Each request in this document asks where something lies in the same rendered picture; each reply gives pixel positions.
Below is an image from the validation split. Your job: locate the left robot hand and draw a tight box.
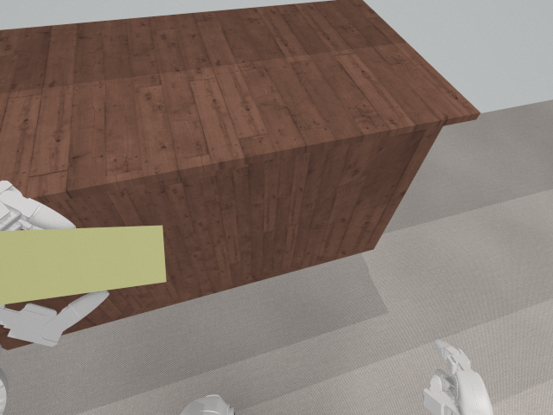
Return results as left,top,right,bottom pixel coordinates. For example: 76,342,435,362
0,181,110,347

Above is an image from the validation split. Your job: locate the table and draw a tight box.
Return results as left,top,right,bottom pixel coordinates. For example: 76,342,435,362
0,0,480,350

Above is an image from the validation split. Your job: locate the sponge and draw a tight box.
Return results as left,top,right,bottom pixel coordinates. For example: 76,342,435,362
0,226,167,305

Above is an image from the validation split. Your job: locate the robot left thigh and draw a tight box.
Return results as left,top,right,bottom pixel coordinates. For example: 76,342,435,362
180,397,234,415

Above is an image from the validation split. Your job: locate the right robot hand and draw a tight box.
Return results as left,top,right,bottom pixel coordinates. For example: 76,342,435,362
424,339,493,415

